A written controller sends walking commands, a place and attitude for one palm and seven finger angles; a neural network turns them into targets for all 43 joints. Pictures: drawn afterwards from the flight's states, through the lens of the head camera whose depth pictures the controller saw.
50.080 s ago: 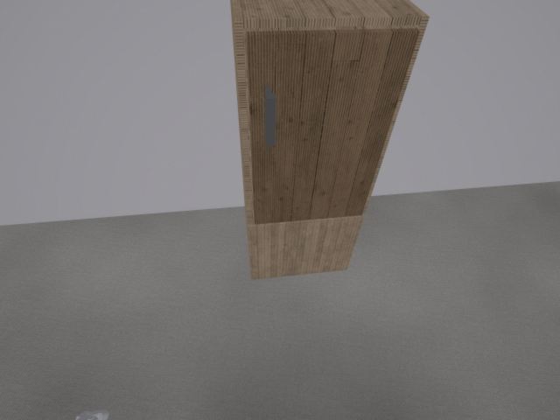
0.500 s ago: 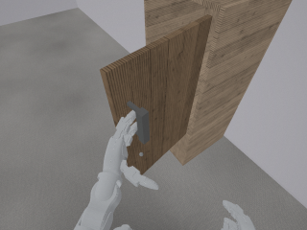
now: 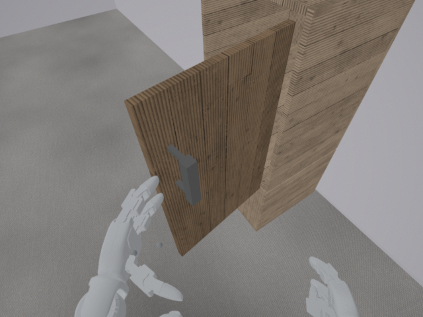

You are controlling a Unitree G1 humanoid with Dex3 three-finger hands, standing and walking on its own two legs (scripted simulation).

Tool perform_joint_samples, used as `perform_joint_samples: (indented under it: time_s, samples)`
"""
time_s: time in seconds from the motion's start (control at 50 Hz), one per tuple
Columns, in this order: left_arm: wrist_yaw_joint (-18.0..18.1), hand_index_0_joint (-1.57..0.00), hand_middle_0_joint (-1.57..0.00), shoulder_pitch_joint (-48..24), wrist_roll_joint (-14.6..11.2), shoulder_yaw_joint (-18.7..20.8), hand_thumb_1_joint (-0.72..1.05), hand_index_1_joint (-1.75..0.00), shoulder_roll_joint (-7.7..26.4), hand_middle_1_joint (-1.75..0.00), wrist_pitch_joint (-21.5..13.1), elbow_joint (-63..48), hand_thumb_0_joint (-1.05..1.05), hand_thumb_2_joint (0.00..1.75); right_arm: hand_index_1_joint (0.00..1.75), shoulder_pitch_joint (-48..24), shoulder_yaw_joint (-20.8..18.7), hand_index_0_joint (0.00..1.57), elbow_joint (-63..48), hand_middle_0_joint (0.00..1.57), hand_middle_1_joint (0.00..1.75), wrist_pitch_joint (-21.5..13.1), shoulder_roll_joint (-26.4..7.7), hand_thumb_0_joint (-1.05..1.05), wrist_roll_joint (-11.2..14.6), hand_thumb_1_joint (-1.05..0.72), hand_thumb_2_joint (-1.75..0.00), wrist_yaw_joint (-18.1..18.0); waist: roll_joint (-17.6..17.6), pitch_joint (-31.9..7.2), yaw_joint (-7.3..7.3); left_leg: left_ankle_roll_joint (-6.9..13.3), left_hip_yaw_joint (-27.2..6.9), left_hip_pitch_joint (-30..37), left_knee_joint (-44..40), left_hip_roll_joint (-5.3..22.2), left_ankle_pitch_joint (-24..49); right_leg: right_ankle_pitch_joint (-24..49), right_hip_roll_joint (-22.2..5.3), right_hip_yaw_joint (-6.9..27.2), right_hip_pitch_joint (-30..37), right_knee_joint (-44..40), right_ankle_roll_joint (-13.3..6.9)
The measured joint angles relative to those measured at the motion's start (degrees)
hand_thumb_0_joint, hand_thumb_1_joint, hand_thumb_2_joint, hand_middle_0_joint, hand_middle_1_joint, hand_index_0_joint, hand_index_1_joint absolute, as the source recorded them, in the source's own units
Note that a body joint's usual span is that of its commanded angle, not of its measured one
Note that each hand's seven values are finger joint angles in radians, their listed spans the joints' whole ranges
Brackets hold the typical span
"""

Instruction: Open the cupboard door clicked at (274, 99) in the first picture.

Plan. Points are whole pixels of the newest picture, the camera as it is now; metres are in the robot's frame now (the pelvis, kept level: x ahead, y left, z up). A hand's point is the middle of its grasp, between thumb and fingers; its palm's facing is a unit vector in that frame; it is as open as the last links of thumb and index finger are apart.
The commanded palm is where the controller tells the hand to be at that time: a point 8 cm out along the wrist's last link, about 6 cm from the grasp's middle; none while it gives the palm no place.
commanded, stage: slide the hand sideways off the handle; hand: left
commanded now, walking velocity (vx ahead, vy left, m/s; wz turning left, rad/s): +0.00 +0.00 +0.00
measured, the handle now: (183, 175) +0.35 +0.07 +0.09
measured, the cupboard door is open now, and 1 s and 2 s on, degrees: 99 99 99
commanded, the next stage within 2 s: draw the hand back to the body in 0.12 s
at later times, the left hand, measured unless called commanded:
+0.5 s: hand (120, 249) +0.21 +0.15 +0.10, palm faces -0.08 -1.00 -0.06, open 16.3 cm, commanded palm +0.19 +0.21 +0.11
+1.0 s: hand (44, 245) +0.20 +0.23 +0.14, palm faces +0.26 -0.92 -0.31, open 14.1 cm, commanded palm +0.16 +0.28 +0.17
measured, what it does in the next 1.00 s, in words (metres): stands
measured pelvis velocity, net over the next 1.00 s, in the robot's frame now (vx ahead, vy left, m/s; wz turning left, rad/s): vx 0.00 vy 0.03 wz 0.00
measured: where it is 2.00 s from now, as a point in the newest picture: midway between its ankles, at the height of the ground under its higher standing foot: outside the picture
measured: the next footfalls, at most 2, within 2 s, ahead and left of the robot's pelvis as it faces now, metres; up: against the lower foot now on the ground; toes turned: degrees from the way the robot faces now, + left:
none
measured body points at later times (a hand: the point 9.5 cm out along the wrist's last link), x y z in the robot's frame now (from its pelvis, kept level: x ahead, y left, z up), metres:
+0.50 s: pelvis +0.00 +0.01 +0.00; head +0.01 -0.01 +0.45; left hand +0.21 +0.20 +0.10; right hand +0.16 -0.22 -0.07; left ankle +0.02 +0.14 -0.69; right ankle -0.03 -0.09 -0.69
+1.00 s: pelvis +0.00 +0.03 +0.04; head -0.01 +0.02 +0.49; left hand +0.18 +0.28 +0.16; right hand +0.19 -0.18 -0.04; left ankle +0.02 +0.14 -0.69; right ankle -0.03 -0.09 -0.69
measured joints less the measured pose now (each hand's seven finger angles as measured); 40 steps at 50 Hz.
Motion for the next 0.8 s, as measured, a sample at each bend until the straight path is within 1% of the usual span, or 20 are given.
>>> perform_joint_samples:
  time_s: [0.14,0.26,0.32,0.44,0.66,0.74,0.76,0.8]
  samples:
    - [-3.2,-0.16,-0.16,3.1,-2.3,3.6,-0.5,-0.31,1.9,-0.31,-1.6,-1.3,-0.01,0.3,0.29,0.9,-0.2,0.2,0.6,0.2,0.3,-1.1,-0.9,0.01,0.2,-0.91,-0.9,-1.0,0.3,-0.3,0.06,-0.2,-0.9,-1.6,1.5,0.0,-0.4,-0.6,0.0,-0.8,-1.1,1.2,-0.2]
    - [-5.2,-0.15,-0.15,1.1,-3.7,4.0,-0.5,-0.3,2.4,-0.31,-1.5,-0.5,-0.01,0.3,0.29,0.8,-0.5,0.2,1.5,0.2,0.3,-2.4,-1.6,0.01,0.6,-0.91,-0.9,-1.8,0.6,-0.3,-0.06,-0.1,-1.3,-3.0,2.9,-0.1,-0.6,-0.8,0.0,-1.1,-2.2,2.2,-0.1]
    - [-5.2,-0.15,-0.15,0.9,-3.9,4.2,-0.5,-0.3,2.9,-0.3,-0.3,-1.6,-0.01,0.3,0.29,1.0,-0.4,0.2,1.5,0.2,0.3,-2.6,-1.3,0.01,0.8,-0.91,-0.9,-2.0,0.5,-0.3,-0.19,0.0,-0.9,-2.5,2.6,0.0,-0.6,-0.5,0.1,-0.8,-1.8,1.9,0.0]
    - [-5.0,-0.15,-0.15,3.3,-5.1,6.7,-0.5,-0.3,4.2,-0.3,2.0,-5.2,-0.01,0.3,0.29,1.9,0.3,0.2,0.8,0.2,0.3,-2.7,-0.7,0.01,1.4,-0.91,-0.9,-2.2,0.7,-0.6,-0.36,0.4,-0.3,0.5,0.4,0.2,0.0,0.6,0.3,-0.2,1.1,-0.8,0.4]
    - [-7.8,-0.15,-0.15,5.6,-7.6,10.1,-0.5,-0.3,6.4,-0.3,5.9,-9.1,-0.01,0.3,0.3,1.7,1.4,0.2,0.9,0.2,0.3,-4.8,-1.2,0.01,2.0,-0.91,-0.9,-3.1,1.1,-0.3,0.75,1.2,-0.6,4.3,-2.3,-0.2,1.1,2.4,0.0,-0.6,5.8,-5.0,1.2]
    - [-8.8,-0.15,-0.15,5.9,-8.4,11.6,-0.47,-0.3,7.1,-0.3,7.4,-10.6,-0.01,0.31,0.3,1.3,1.7,0.2,1.2,0.2,0.3,-5.6,-1.2,0.01,2.2,-0.91,-0.9,-3.3,1.2,-0.1,1.14,1.4,-0.6,5.7,-3.3,-0.4,1.5,3.0,-0.1,-0.6,7.4,-6.4,1.4]
    - [-7.3,-0.15,-0.15,5.9,-6.7,11.5,-0.45,-0.3,7.8,-0.3,8.1,-11.4,-0.01,0.32,0.3,1.2,1.7,0.2,1.3,0.2,0.3,-5.5,-1.1,0.01,2.0,-0.91,-0.9,-3.7,1.0,0.0,1.55,1.5,-0.4,6.4,-3.8,-0.4,1.6,3.3,-0.1,-0.4,8.0,-6.9,1.5]
    - [-2.3,-0.15,-0.15,6.7,-3.2,11.1,-0.41,-0.3,8.7,-0.3,9.6,-13.1,-0.01,0.34,0.3,0.8,2.0,0.2,1.8,0.2,0.3,-5.1,-0.7,0.01,1.6,-0.91,-0.9,-4.6,0.8,0.4,1.98,1.5,0.0,8.4,-5.6,-0.4,2.3,4.1,-0.1,-0.1,9.7,-8.7,1.7]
